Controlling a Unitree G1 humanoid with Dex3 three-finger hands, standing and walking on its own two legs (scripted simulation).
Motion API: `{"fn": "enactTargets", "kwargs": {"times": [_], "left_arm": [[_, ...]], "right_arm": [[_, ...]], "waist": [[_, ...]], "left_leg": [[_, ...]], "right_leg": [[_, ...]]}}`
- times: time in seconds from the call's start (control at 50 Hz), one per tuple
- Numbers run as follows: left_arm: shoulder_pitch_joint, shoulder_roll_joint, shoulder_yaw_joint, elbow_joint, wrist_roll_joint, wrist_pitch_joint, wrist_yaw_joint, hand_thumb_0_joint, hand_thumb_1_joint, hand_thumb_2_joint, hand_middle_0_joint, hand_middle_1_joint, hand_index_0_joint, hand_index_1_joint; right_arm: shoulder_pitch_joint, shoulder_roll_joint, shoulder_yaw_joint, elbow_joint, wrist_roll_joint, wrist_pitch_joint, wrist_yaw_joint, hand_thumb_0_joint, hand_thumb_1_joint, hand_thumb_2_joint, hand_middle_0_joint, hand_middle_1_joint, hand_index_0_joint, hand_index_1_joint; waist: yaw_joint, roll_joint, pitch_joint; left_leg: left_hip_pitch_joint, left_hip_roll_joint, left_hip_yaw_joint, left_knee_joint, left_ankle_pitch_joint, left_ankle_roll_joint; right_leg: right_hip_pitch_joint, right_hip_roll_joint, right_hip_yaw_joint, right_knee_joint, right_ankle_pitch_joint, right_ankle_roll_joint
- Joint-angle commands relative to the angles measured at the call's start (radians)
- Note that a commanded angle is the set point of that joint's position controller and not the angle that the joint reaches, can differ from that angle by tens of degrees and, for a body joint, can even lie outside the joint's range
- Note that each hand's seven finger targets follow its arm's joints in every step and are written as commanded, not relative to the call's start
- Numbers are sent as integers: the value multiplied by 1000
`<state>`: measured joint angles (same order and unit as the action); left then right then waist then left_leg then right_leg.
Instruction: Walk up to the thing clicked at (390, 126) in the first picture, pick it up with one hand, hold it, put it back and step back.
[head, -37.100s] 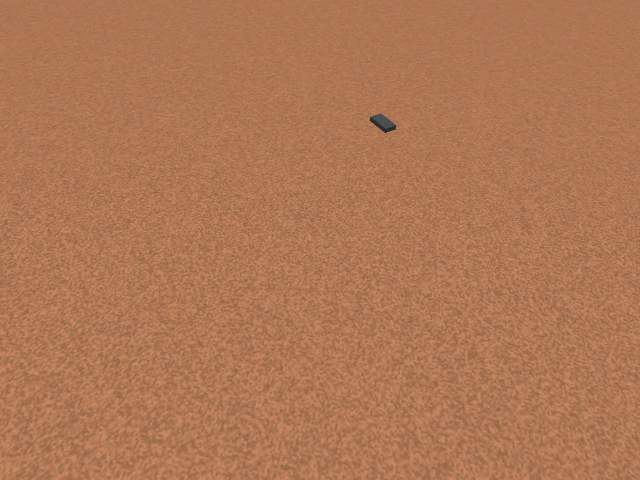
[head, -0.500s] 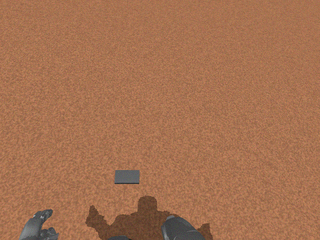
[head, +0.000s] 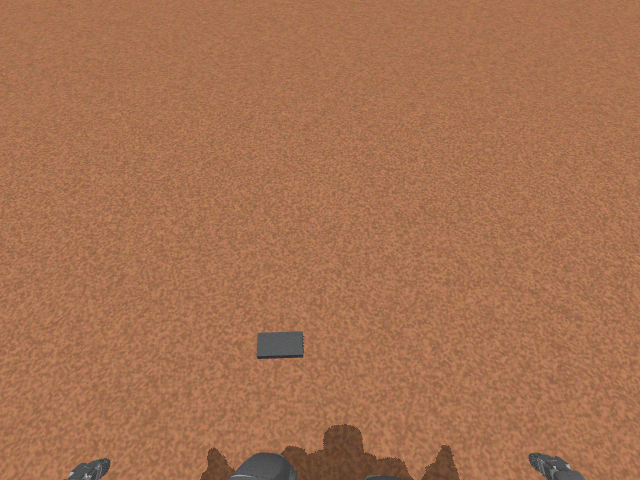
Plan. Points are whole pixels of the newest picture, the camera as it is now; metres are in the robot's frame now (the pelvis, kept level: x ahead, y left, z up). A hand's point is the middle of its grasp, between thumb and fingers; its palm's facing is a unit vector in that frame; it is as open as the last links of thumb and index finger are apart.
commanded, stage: step back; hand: left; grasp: from above
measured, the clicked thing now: (280, 345) +0.56 +0.14 -0.76
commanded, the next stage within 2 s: none
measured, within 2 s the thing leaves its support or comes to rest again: neither
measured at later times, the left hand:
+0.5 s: hand out of the picture -0.07 +0.28 -0.16, palm faces -0.01 -0.92 -0.39, open 7.4 cm
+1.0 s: hand out of the picture -0.19 +0.24 -0.16, palm faces +0.05 -0.92 -0.38, open 7.4 cm
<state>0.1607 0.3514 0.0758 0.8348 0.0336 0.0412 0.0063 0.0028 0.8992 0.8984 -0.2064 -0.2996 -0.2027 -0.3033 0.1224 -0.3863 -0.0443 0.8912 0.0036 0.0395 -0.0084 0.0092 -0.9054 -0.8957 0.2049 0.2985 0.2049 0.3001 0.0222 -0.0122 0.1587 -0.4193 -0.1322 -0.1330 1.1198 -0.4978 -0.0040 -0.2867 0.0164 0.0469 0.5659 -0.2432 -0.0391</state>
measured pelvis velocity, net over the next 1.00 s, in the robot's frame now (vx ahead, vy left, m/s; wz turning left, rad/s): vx -0.33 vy -0.03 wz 0.06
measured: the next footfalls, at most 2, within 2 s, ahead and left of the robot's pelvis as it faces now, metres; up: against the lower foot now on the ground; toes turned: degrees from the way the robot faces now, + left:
left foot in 0.18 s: -0.05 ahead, +0.14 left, +0.00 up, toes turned +0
right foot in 0.56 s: -0.16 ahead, -0.14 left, +0.00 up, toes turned +1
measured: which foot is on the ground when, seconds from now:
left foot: up 0.00-0.16, down 0.18-0.60, up 0.62-0.92, down 0.94-1.00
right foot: down 0.00-0.20, up 0.22-0.54, down 0.56-0.96, up 0.98-1.00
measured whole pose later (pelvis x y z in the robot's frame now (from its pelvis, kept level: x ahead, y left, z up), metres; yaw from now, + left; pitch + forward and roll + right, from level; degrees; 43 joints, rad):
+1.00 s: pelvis -0.33 -0.03 -0.02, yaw +3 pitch -4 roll +2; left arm 0.07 0.40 0.08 0.74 0.03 0.07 0.01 0.00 0.90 0.90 -0.21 -0.30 -0.20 -0.30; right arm 0.21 -0.34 -0.04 0.89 -0.03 0.03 -0.01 0.01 -0.91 -0.90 0.20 0.30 0.20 0.30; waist 0.00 -0.08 0.21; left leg -0.25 -0.07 0.00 0.68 -0.37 0.03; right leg -0.48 -0.02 0.04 0.79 -0.36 -0.01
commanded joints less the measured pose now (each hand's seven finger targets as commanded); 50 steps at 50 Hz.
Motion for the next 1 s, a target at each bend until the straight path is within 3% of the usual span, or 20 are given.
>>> {"fn": "enactTargets", "kwargs": {"times": [0.0, 0.08, 0.14, 0.18, 0.2, 0.22, 0.28, 0.42, 0.5, 0.54, 0.56, 0.58, 0.6, 0.68, 0.82, 0.9, 0.92, 0.94, 0.96, 0.98], "left_arm": [[-22, 234, 65, -125, 7, -27, 21, 0, 900, 900, -200, -300, -200, -300], [-3, 240, 65, -140, 3, -12, 26, 0, 900, 900, -200, -300, -200, -300], [-28, 240, 52, -153, -14, 14, 11, 0, 900, 900, -200, -300, -200, -300], [-18, 187, 48, -164, -20, 13, 11, 0, 900, 900, -200, -300, -200, -300], [-87, 227, 70, -172, -1, 12, 25, 0, 900, 900, -200, -300, -200, -300], [-109, 251, 74, -164, 2, 12, 24, 0, 900, 900, -200, -300, -200, -300], [42, 215, 74, -96, -26, 15, 11, 0, 900, 900, -200, -300, -200, -300], [2, 198, 64, -118, -11, -3, 7, 0, 900, 900, -200, -300, -200, -300], [99, 191, 64, -57, -10, -12, 0, 0, 900, 900, -200, -300, -200, -300], [180, 206, 73, -7, 1, -17, -2, 0, 900, 900, -200, -300, -200, -300], [166, 271, 88, -21, 15, -21, -4, 0, 900, 900, -200, -300, -200, -300], [92, 369, 111, -66, 12, -21, -7, 0, 900, 900, -200, -300, -200, -300], [29, 436, 120, -101, 17, -18, -1, 0, 900, 900, -200, -300, -200, -300], [-106, 262, 85, -128, 9, -22, 12, 0, 900, 900, -200, -300, -200, -300], [25, 248, 75, -141, 15, -8, 29, 0, 900, 900, -200, -300, -200, -300], [-55, 252, 59, -166, -11, 14, 20, 0, 900, 900, -200, -300, -200, -300], [-41, 222, 48, -173, -14, 20, 14, 0, 900, 900, -200, -300, -200, -300], [-52, 181, 39, -185, -20, 17, 15, 0, 900, 900, -200, -300, -200, -300], [-73, 223, 58, -180, -14, 17, 28, 0, 900, 900, -200, -300, -200, -300], [-83, 247, 64, -166, -7, 18, 31, 0, 900, 900, -200, -300, -200, -300]], "right_arm": [[53, -176, -41, -72, 1, -20, -27, 0, -900, -900, 200, 300, 200, 300], [83, -164, -44, -82, -11, -32, -27, 0, -900, -900, 200, 300, 200, 300], [136, -173, -67, -55, -32, -39, -23, 0, -900, -900, 200, 300, 200, 300], [71, -328, -97, -82, -55, -38, -17, 0, -900, -900, 200, 300, 200, 300], [52, -379, -108, -103, -40, -39, -17, 0, -900, -900, 200, 300, 200, 300], [-4, -363, -107, -111, -40, -49, -27, 0, -900, -900, 200, 300, 200, 300], [-96, -238, -65, -131, -46, -51, -27, 0, -900, -900, 200, 300, 200, 300], [72, -237, -79, -120, -30, -47, -32, 0, -900, -900, 200, 300, 200, 300], [-1, -274, -83, -152, -34, -26, -25, 0, -900, -900, 200, 300, 200, 300], [-40, -248, -73, -161, -19, -10, -23, 0, -900, -900, 200, 300, 200, 300], [-31, -205, -65, -170, -11, -7, -21, 0, -900, -900, 200, 300, 200, 300], [-22, -159, -51, -190, -6, -9, -29, 0, -900, -900, 200, 300, 200, 300], [-51, -204, -75, -179, -11, -6, -48, 0, -900, -900, 200, 300, 200, 300], [80, -186, -58, -102, 3, -16, -33, 0, -900, -900, 200, 300, 200, 300], [58, -163, -45, -121, -19, -33, -35, 0, -900, -900, 200, 300, 200, 300], [211, -167, -61, -58, -29, -38, -28, 0, -900, -900, 200, 300, 200, 300], [194, -219, -78, -60, -38, -37, -27, 0, -900, -900, 200, 300, 200, 300], [147, -315, -97, -75, -48, -34, -25, 0, -900, -900, 200, 300, 200, 300], [86, -381, -99, -104, -49, -31, -18, 0, -900, -900, 200, 300, 200, 300], [13, -381, -102, -124, -49, -42, -26, 0, -900, -900, 200, 300, 200, 300]], "waist": [[9, -96, -194], [4, -181, -278], [-33, -100, -247], [-29, 235, -197], [-92, 264, -160], [-69, 242, -121], [37, 138, -115], [-68, 170, -196], [-23, 238, -233], [11, 183, -248], [7, 15, -225], [6, -239, -180], [53, -307, -131], [-53, -144, -136], [38, -194, -188], [-38, -145, -256], [-27, -12, -245], [-24, 214, -215], [-42, 214, -181], [-38, 245, -139]], "left_leg": [[-54, 20, 20, -77, -33, -24], [21, 123, 61, -483, -2, -1], [267, 123, 85, -762, 372, 27], [337, 466, -348, -813, 496, 168], [116, 588, -422, -828, 515, 312], [37, 599, -432, -837, 510, 329], [158, 346, -56, -737, 638, 189], [441, 389, -75, -635, 712, 265], [284, 370, -50, -576, 629, 214], [134, 308, -15, -512, 451, 137], [-28, 207, 19, -391, 250, 75], [-166, 33, 81, -208, -53, 17], [-61, 59, -4, 20, -156, -1], [-63, 5, -23, 100, 32, 6], [-57, 78, 75, -275, -54, -15], [196, 107, 128, -731, 279, 31], [263, 213, -56, -740, 329, 73], [297, 419, -325, -785, 468, 170], [112, 543, -395, -792, 484, 300], [-28, 603, -457, -829, 481, 350]], "right_leg": [[214, -209, 189, -118, 438, -185], [348, -243, 202, -31, 535, -168], [118, -144, 121, 61, 311, -62], [-250, 103, 19, 318, -312, 18], [-155, 77, 128, 518, -430, 41], [-128, 44, 170, 652, -381, 34], [-217, 115, 175, 738, -219, 20], [-228, 39, 89, 390, -287, 90], [16, -2, -13, 2, -146, 51], [173, 5, -16, -169, 36, 16], [195, -119, 218, -180, 8, -28], [113, -299, 436, -242, -11, -136], [-151, -444, 577, -303, -4, -274], [-28, -197, 148, -133, 276, -134], [234, -266, 198, -72, 426, -183], [134, -225, 149, 61, 319, -103], [-21, -145, 109, 139, 136, -44], [-223, 26, -2, 323, -207, 6], [-179, 58, 70, 514, -401, 29], [-120, 28, 139, 668, -402, 28]]}}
